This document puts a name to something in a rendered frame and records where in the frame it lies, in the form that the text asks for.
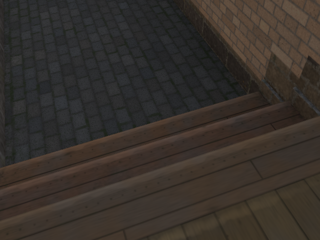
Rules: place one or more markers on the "stairs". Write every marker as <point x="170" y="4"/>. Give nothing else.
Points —
<point x="59" y="175"/>

